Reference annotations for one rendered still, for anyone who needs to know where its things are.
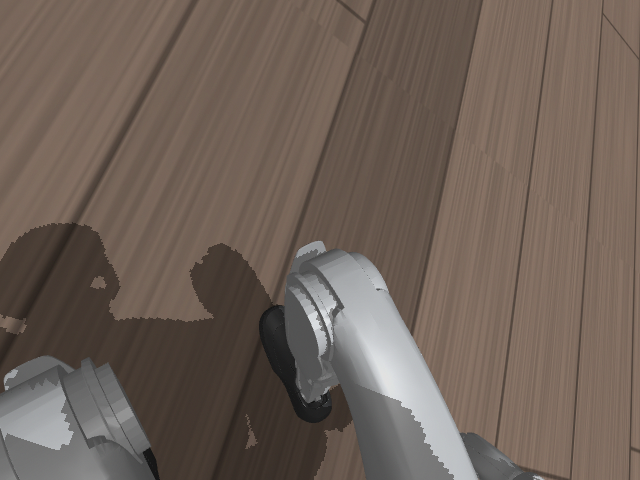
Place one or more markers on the right robot foot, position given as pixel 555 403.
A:
pixel 273 336

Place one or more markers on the right robot hand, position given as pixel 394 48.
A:
pixel 489 463

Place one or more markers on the left robot foot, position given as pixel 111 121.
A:
pixel 151 460

